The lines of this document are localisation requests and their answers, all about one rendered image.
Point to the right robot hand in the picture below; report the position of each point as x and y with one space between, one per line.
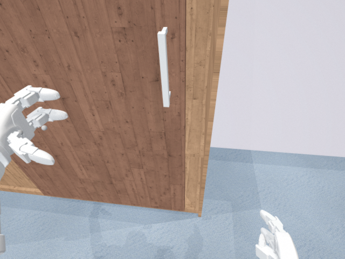
281 245

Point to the left robot forearm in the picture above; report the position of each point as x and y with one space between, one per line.
5 159

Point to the wardrobe door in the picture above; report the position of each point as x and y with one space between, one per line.
14 176
118 144

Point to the left robot hand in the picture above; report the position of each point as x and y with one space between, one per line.
12 120

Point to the handle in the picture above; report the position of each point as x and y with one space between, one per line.
162 47

